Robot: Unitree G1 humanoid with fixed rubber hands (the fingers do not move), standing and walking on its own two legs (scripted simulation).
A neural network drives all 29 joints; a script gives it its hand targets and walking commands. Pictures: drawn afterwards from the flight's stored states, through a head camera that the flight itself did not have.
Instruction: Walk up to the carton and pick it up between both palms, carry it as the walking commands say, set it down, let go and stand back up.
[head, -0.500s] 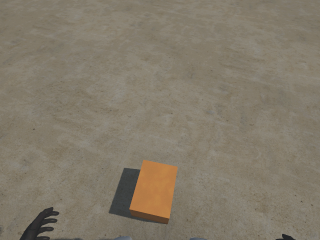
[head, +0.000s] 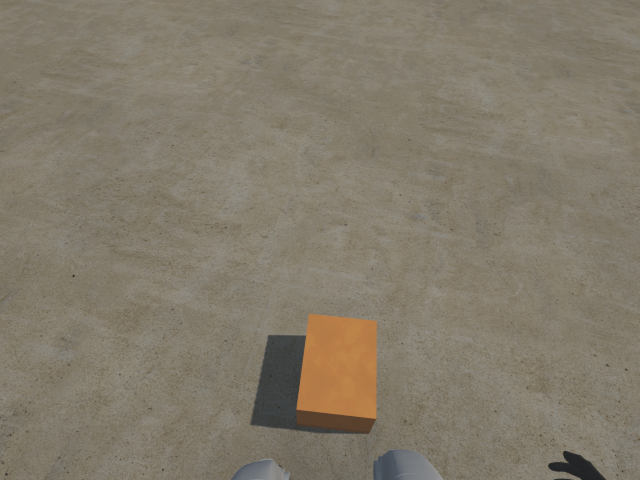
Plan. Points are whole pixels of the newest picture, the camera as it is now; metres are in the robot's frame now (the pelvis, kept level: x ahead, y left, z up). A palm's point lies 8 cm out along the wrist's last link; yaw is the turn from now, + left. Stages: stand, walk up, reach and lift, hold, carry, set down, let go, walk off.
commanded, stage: walk up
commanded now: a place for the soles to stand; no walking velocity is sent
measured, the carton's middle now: (337, 371) +0.51 -0.06 -0.67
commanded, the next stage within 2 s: none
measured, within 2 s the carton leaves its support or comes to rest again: neither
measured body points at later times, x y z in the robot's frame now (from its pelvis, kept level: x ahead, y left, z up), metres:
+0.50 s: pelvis +0.01 +0.04 +0.01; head +0.02 +0.05 +0.46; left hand +0.13 +0.38 -0.08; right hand +0.09 -0.30 -0.07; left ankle +0.07 +0.12 -0.71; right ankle +0.01 -0.13 -0.68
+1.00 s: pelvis +0.05 +0.01 +0.00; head +0.09 +0.02 +0.45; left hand +0.23 +0.33 -0.08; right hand +0.12 -0.32 -0.07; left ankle +0.07 +0.12 -0.71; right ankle +0.05 -0.12 -0.71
